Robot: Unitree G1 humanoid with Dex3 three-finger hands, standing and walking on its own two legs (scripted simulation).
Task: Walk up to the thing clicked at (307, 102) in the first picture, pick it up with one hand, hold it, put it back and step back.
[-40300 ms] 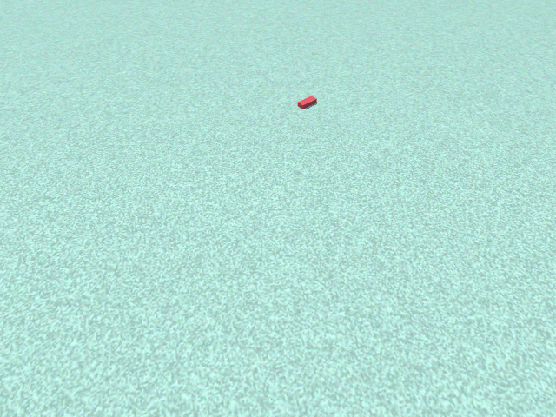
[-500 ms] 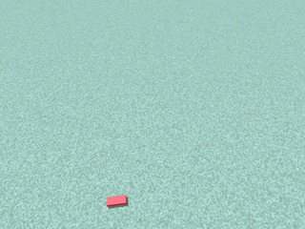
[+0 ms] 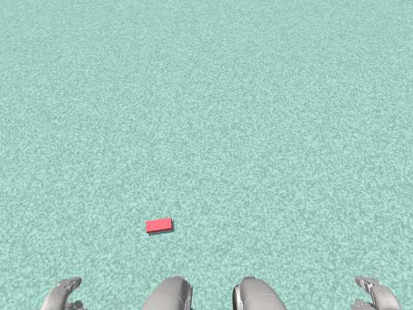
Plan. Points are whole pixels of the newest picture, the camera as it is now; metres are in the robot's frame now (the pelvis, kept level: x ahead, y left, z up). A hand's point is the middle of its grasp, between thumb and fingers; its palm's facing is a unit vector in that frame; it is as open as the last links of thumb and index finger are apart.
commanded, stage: step back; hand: left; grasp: from above
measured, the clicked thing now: (159, 225) +0.47 +0.26 -0.74
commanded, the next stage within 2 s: none
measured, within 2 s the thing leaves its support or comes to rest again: neither
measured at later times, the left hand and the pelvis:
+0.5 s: hand out of the picture -0.01 +0.30 -0.15, palm faces -0.06 -0.92 -0.38, open 7.4 cm; pelvis -0.12 +0.04 +0.01, yaw -2 degrees
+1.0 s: hand out of the picture -0.11 +0.30 -0.14, palm faces -0.03 -0.93 -0.37, open 7.4 cm; pelvis -0.27 +0.04 +0.00, yaw -1 degrees
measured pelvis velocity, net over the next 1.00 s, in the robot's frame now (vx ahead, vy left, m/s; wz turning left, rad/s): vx -0.27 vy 0.04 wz -0.02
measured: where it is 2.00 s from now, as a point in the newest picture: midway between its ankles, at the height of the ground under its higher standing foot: outside the picture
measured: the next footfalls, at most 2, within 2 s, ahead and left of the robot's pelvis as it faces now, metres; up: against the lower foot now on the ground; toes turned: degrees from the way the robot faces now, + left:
left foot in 0.18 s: -0.06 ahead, +0.13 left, +0.00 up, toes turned +0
right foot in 0.58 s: -0.11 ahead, -0.09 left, +0.00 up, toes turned +0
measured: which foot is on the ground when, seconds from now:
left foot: up 0.00-0.16, down 0.18-0.62, up 0.64-0.94, down 0.96-1.00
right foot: down 0.00-0.20, up 0.22-0.56, down 0.58-0.98, up 1.00-1.00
